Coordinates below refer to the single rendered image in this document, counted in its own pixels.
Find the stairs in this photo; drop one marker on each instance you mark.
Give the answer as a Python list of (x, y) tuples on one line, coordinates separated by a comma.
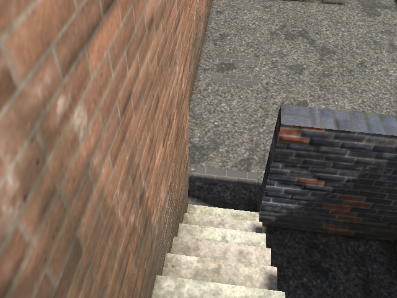
[(218, 253)]

